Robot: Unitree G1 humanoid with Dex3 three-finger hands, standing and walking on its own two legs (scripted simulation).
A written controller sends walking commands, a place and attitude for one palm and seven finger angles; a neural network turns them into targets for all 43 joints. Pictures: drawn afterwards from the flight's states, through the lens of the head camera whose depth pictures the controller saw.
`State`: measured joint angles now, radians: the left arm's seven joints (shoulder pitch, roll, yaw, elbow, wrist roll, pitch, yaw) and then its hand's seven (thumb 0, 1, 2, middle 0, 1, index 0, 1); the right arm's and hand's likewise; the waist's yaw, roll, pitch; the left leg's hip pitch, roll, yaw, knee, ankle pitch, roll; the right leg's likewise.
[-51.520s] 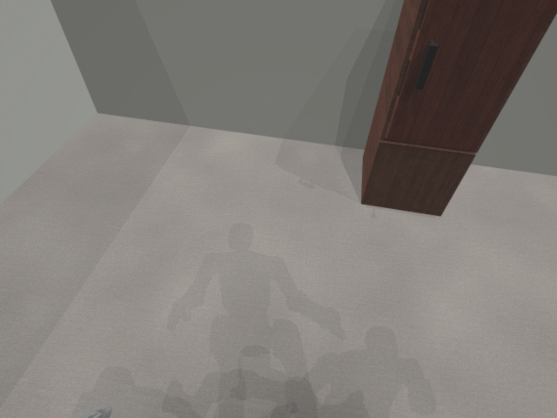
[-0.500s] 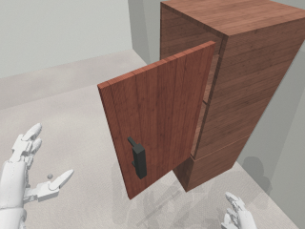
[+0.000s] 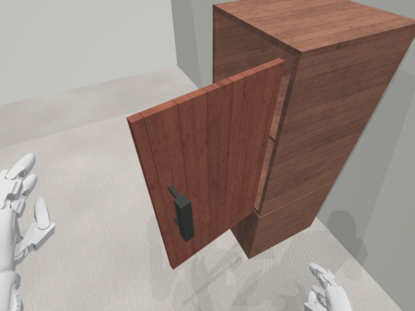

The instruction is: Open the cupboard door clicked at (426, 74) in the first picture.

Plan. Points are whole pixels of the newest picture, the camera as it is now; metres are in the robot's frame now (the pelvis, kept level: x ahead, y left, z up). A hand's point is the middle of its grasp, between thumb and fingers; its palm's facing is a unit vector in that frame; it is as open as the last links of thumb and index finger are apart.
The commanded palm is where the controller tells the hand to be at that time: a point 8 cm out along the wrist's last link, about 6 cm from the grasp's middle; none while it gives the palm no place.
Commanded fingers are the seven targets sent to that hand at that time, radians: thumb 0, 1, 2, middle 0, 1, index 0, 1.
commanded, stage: draw the hand back to the body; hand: left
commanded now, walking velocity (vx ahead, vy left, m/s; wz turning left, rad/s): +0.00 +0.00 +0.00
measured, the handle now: (180, 213) +0.33 +0.12 -0.02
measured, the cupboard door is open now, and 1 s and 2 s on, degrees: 100 100 100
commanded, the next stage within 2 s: step back with the hand held close in 0.10 s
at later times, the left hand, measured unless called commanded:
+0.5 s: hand (57, 224) +0.19 +0.25 +0.15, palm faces +0.34 -0.79 -0.51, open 7.4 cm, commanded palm +0.12 +0.30 +0.17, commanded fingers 0.00 0.90 0.90 -0.20 -0.30 -0.20 -0.30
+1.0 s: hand (3, 287) +0.10 +0.27 +0.15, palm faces +0.46 -0.77 -0.43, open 7.4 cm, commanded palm +0.03 +0.31 +0.17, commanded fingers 0.00 0.90 0.90 -0.20 -0.30 -0.20 -0.30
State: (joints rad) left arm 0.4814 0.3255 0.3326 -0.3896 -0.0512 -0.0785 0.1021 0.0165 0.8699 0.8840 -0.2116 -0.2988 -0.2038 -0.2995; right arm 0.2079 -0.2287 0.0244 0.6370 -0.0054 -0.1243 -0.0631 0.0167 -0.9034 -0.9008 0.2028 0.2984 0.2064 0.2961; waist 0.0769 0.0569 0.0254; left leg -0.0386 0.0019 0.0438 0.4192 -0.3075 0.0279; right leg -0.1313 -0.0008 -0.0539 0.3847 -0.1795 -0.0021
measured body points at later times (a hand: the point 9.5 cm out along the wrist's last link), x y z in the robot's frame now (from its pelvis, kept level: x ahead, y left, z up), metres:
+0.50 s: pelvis -0.03 +0.00 +0.00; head -0.01 -0.01 +0.45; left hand +0.16 +0.29 +0.18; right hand +0.15 -0.25 -0.08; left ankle -0.04 +0.09 -0.74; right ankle +0.02 -0.12 -0.74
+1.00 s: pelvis -0.10 +0.01 -0.02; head -0.09 +0.02 +0.43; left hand +0.07 +0.31 +0.18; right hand +0.07 -0.23 -0.10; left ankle -0.05 +0.09 -0.74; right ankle -0.02 -0.12 -0.74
